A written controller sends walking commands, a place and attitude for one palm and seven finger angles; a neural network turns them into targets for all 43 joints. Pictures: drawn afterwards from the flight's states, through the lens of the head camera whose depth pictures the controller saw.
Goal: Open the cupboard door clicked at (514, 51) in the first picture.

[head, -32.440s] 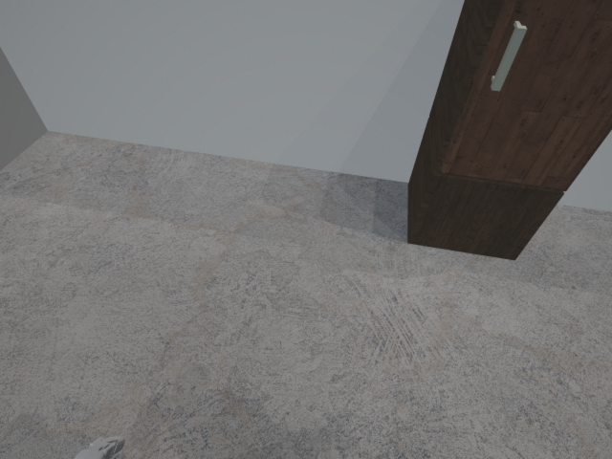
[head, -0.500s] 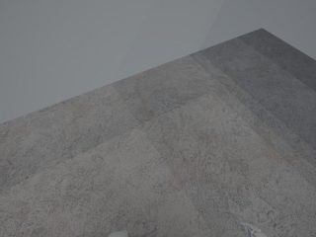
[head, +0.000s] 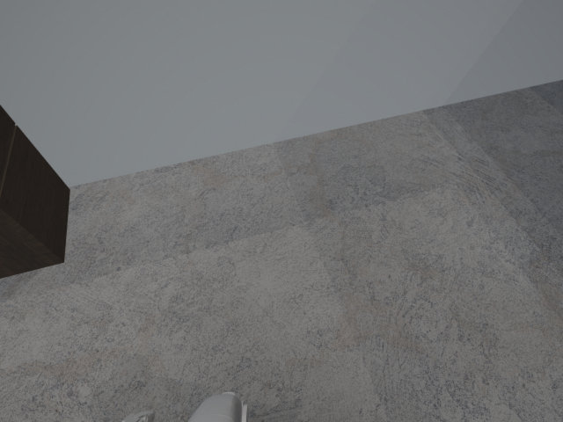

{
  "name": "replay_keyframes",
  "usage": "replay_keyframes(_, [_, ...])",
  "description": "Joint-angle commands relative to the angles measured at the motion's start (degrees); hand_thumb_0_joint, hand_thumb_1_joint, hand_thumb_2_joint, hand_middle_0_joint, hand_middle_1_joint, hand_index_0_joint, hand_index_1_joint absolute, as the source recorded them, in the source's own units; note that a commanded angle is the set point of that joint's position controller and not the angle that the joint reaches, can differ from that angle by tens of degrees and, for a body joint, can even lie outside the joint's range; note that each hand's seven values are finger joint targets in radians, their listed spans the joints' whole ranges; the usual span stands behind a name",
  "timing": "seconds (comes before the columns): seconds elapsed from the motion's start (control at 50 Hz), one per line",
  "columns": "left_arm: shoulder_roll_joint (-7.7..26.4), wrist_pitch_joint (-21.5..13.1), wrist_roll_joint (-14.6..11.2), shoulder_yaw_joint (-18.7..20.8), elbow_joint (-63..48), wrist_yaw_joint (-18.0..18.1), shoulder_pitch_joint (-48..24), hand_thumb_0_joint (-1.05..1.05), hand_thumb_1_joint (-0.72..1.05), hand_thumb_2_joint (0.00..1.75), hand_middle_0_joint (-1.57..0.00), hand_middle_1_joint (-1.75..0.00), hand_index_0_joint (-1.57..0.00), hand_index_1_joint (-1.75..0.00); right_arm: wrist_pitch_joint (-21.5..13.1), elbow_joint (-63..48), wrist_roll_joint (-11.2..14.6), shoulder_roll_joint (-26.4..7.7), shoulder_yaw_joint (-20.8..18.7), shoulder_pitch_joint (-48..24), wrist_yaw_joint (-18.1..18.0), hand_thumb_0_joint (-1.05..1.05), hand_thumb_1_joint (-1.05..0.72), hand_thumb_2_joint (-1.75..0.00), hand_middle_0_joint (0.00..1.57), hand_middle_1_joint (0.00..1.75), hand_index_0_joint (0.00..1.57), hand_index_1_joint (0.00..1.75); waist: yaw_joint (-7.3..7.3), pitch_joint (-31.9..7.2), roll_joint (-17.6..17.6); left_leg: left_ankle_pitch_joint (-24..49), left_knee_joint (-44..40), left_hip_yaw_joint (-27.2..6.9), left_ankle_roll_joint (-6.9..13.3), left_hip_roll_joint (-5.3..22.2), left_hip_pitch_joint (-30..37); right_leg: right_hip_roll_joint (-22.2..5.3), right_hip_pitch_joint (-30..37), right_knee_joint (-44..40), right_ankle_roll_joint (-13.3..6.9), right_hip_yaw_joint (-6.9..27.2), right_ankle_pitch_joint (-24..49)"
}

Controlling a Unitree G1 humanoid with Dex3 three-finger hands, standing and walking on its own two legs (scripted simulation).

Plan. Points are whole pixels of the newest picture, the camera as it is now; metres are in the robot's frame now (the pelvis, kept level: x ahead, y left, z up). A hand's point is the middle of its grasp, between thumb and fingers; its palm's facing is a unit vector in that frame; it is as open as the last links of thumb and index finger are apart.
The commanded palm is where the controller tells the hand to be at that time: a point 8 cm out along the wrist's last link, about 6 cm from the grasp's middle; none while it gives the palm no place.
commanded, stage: turn to face it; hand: left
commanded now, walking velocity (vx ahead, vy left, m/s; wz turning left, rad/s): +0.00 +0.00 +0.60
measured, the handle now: out of the picture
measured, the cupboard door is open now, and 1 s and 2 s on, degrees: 41 41 41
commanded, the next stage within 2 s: take the last steps up to it in 1.48 s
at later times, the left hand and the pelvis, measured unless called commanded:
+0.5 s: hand out of the picture +0.05 +0.23 -0.16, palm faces +0.29 -0.91 -0.31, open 7.4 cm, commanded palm none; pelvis +0.00 -0.02 -0.02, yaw +17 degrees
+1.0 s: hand out of the picture -0.09 +0.20 -0.19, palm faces +0.59 -0.77 -0.25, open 7.4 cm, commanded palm none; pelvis -0.01 -0.01 -0.01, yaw +36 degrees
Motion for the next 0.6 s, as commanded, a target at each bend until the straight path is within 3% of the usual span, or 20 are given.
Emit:
replay_keyframes(0.0, [13.63, -1.21, -0.01, 4.00, -2.10, 0.68, 5.05, 0.00, 0.90, 0.90, -0.20, -0.30, -0.20, -0.30, -2.29, -6.07, 0.54, -1.73, 0.37, -5.44, 0.04, 0.00, -0.90, -0.90, 0.20, 0.30, 0.20, 0.30, 3.93, -9.71, -10.15, 0.63, -13.17, 3.43, 0.44, -0.80, 1.11, -12.87, 12.80, -2.55, -5.91, 5.86, 37.98])
replay_keyframes(0.04, [13.70, -0.99, -0.23, 4.11, -2.01, 0.35, 3.52, 0.00, 0.90, 0.90, -0.20, -0.30, -0.20, -0.30, -2.45, -5.58, 0.47, -2.88, 0.06, -2.49, -0.06, 0.00, -0.90, -0.90, 0.20, 0.30, 0.20, 0.30, 2.21, -10.33, -10.65, 6.54, -20.52, 3.65, 1.06, -1.08, 7.51, -12.36, 9.12, 0.47, -3.69, 3.48, 31.93])
replay_keyframes(0.06, [13.45, -0.75, -0.67, 4.23, -2.40, 0.16, 2.57, 0.00, 0.90, 0.90, -0.20, -0.30, -0.20, -0.30, -2.59, -5.00, 0.34, -4.19, -0.27, -0.22, -0.15, 0.00, -0.90, -0.90, 0.20, 0.30, 0.20, 0.30, 0.56, -10.23, -8.76, 12.21, -25.66, 3.09, 1.65, -0.81, 13.37, -11.90, 4.24, 3.46, -1.86, 1.88, 26.84])
replay_keyframes(0.08, [11.78, -0.46, -1.02, 4.02, -3.24, -0.08, 1.78, 0.00, 0.90, 0.90, -0.20, -0.30, -0.20, -0.30, -3.01, -4.24, 0.08, -7.64, -1.22, 3.19, -0.38, 0.00, -0.90, -0.90, 0.20, 0.30, 0.20, 0.30, -1.64, -12.16, 0.26, 21.44, -29.64, -3.65, 3.93, 4.09, 22.13, -9.58, -3.65, 11.75, 1.06, -0.70, 18.07])
replay_keyframes(0.1, [7.59, -0.07, -1.43, 2.97, -5.45, -0.52, 0.63, 0.00, 0.90, 0.90, -0.20, -0.30, -0.20, -0.30, -3.32, -4.07, -0.40, -14.06, -2.95, 7.07, -0.92, 0.00, -0.90, -0.90, 0.20, 0.30, 0.20, 0.30, -3.92, -13.49, 18.10, 40.18, -32.36, -25.88, 12.54, 20.13, 29.39, -1.01, -19.65, 25.22, 5.71, -2.25, -15.55])
replay_keyframes(0.12, [7.72, 0.62, -0.88, 2.48, -6.84, -0.13, -4.23, 0.00, 0.90, 0.90, -0.20, -0.30, -0.20, -0.30, -2.81, -2.49, -0.40, -16.01, -3.37, 10.42, -1.60, 0.00, -0.90, -0.90, 0.20, 0.30, 0.20, 0.30, -5.55, -13.50, 16.11, 45.35, -32.88, -28.19, 17.99, 23.88, 27.12, 0.40, -22.20, 33.68, 4.84, 4.91, -22.46])
replay_keyframes(0.14, [8.00, 0.68, -0.78, 2.47, -7.87, -0.14, -5.48, 0.00, 0.90, 0.90, -0.20, -0.30, -0.20, -0.30, -2.94, -3.03, -0.53, -15.21, -2.97, 9.58, -1.81, 0.00, -0.90, -0.90, 0.20, 0.30, 0.20, 0.30, -4.47, -11.26, 9.73, 36.76, -33.41, -25.54, 18.15, 23.28, 22.90, -0.64, -21.85, 36.19, 4.17, 7.53, -18.46])
replay_keyframes(0.16, [7.49, 0.78, -0.40, 2.81, -6.30, -0.02, -5.87, 0.00, 0.90, 0.90, -0.20, -0.30, -0.20, -0.30, -3.42, -3.55, -0.62, -12.92, -2.52, 7.31, -2.26, 0.00, -0.90, -0.90, 0.20, 0.30, 0.20, 0.30, -3.62, -11.29, 12.00, 33.82, -34.28, -24.86, 16.12, 18.71, 21.31, -0.17, -22.44, 36.98, 4.29, 8.16, -14.90])
replay_keyframes(0.18, [7.79, 1.00, -0.57, 3.00, -4.77, -0.16, -4.68, 0.00, 0.90, 0.90, -0.20, -0.30, -0.20, -0.30, -3.37, -4.43, -0.52, -12.10, -2.13, 3.71, -2.64, 0.00, -0.90, -0.90, 0.20, 0.30, 0.20, 0.30, -1.98, -9.88, 14.85, 29.36, -34.79, -21.99, 14.51, 16.07, 18.04, 0.00, -21.32, 37.49, 4.49, 9.34, -11.58])
replay_keyframes(0.22, [7.97, 1.41, -0.56, 3.21, -3.44, -0.65, -2.13, 0.00, 0.90, 0.90, -0.20, -0.30, -0.20, -0.30, -3.44, -5.28, -0.41, -10.51, -1.57, 0.07, -2.72, 0.00, -0.90, -0.90, 0.20, 0.30, 0.20, 0.30, 0.12, -8.63, 13.17, 22.05, -36.00, -18.01, 12.22, 12.48, 14.41, 1.03, -18.67, 35.51, 4.38, 9.25, -7.43])
replay_keyframes(0.28, [7.33, 1.20, -0.64, 3.03, -3.34, -0.85, -2.70, 0.00, 0.90, 0.90, -0.20, -0.30, -0.20, -0.30, -3.54, -5.12, -0.53, -10.58, -1.72, 1.24, -2.64, 0.00, -0.90, -0.90, 0.20, 0.30, 0.20, 0.30, -0.24, -9.73, 9.02, 20.36, -35.83, -18.94, 12.23, 11.45, 15.17, 2.71, -16.25, 28.39, 4.36, 8.58, -7.49])
replay_keyframes(0.36, [6.77, 0.92, -0.89, 2.68, -4.20, -0.56, -3.58, 0.00, 0.90, 0.90, -0.20, -0.30, -0.20, -0.30, -3.02, -4.98, -0.81, -11.22, -2.17, 1.50, -2.35, 0.00, -0.90, -0.90, 0.20, 0.30, 0.20, 0.30, -0.56, -9.34, 10.05, 20.13, -34.96, -22.15, 12.62, 11.16, 12.81, 5.00, -10.34, 17.09, 3.82, 7.65, -9.16])
replay_keyframes(0.42, [7.38, 0.54, -1.09, 3.06, -2.92, -0.33, 1.85, 0.00, 0.90, 0.90, -0.20, -0.30, -0.20, -0.30, -2.45, -5.95, -0.51, -10.91, -2.43, -1.82, -2.19, 0.00, -0.90, -0.90, 0.20, 0.30, 0.20, 0.30, 2.08, -9.10, 10.73, 17.36, -32.14, -22.45, 10.58, 8.38, 5.62, 7.00, 0.76, 4.22, 3.12, 6.48, -2.91])
replay_keyframes(0.44, [9.14, 0.04, -0.94, 3.47, -2.41, -0.12, 4.61, 0.00, 0.90, 0.90, -0.20, -0.30, -0.20, -0.30, -2.41, -6.41, -0.05, -9.78, -2.27, -3.01, -2.00, 0.00, -0.90, -0.90, 0.20, 0.30, 0.20, 0.30, 3.70, -9.71, 7.67, 14.76, -28.57, -21.01, 8.54, 5.92, 1.14, 5.59, 7.49, -4.45, 2.71, 7.90, 0.83])
replay_keyframes(0.46, [13.44, -0.56, -0.18, 4.54, -2.24, 0.44, 6.82, 0.00, 0.90, 0.90, -0.20, -0.30, -0.20, -0.30, -2.27, -7.33, 0.46, -6.04, -1.91, -2.86, -1.70, 0.00, -0.90, -0.90, 0.20, 0.30, 0.20, 0.30, 4.96, -9.98, -5.47, 5.07, -17.11, -14.53, 4.47, -0.71, -8.84, -6.16, 14.69, -14.90, -0.98, 20.35, -6.35])
replay_keyframes(0.48, [17.15, -0.64, 0.23, 4.88, -3.16, 0.71, 5.56, 0.00, 0.90, 0.90, -0.20, -0.30, -0.20, -0.30, -2.59, -8.58, 0.39, -4.35, -1.55, -4.22, -1.46, 0.00, -0.90, -0.90, 0.20, 0.30, 0.20, 0.30, 5.41, -7.67, -18.21, -7.22, -0.80, -5.50, 1.14, -5.84, -12.46, -20.17, 9.66, -19.18, -7.35, 33.59, -3.01])
replay_keyframes(0.5, [15.43, -0.74, -0.30, 4.04, -3.85, 0.95, 2.62, 0.00, 0.90, 0.90, -0.20, -0.30, -0.20, -0.30, -2.43, -7.85, -0.14, -7.03, -1.84, -3.74, -1.06, 0.00, -0.90, -0.90, 0.20, 0.30, 0.20, 0.30, 3.39, -6.40, -13.59, -6.46, 9.18, -8.36, 1.96, -1.80, -10.04, -20.08, 3.15, -17.44, -9.08, 28.85, 1.15])
replay_keyframes(0.52, [11.20, -1.15, -0.44, 3.28, -4.67, 1.11, -1.68, 0.00, 0.90, 0.90, -0.20, -0.30, -0.20, -0.30, -1.87, -5.77, -0.38, -7.03, -2.20, -1.47, -0.86, 0.00, -0.90, -0.90, 0.20, 0.30, 0.20, 0.30, 0.63, -4.84, -12.48, -1.96, 13.91, -9.02, 1.72, -0.26, -9.66, -15.74, 0.94, -16.31, -7.95, 22.83, 3.82])
replay_keyframes(0.54, [10.38, -0.93, -0.63, 3.07, -5.31, 1.13, -3.51, 0.00, 0.90, 0.90, -0.20, -0.30, -0.20, -0.30, -1.38, -4.83, -0.27, -5.75, -2.22, -0.49, -0.66, 0.00, -0.90, -0.90, 0.20, 0.30, 0.20, 0.30, -0.27, -5.42, -11.94, 0.16, 15.78, -6.84, 0.88, -0.09, -8.82, -13.18, 1.58, -14.02, -6.89, 18.72, 10.83])
replay_keyframes(0.58, [9.08, -1.34, -0.68, 2.45, -5.01, 0.92, -2.61, 0.00, 0.90, 0.90, -0.20, -0.30, -0.20, -0.30, -1.21, -4.47, -0.13, -4.41, -1.27, -1.49, -0.24, 0.00, -0.90, -0.90, 0.20, 0.30, 0.20, 0.30, -0.10, -5.56, -10.78, 1.64, 12.96, -3.96, -0.28, 0.67, -8.34, -10.41, 5.29, -10.34, -6.39, 10.27, 25.41])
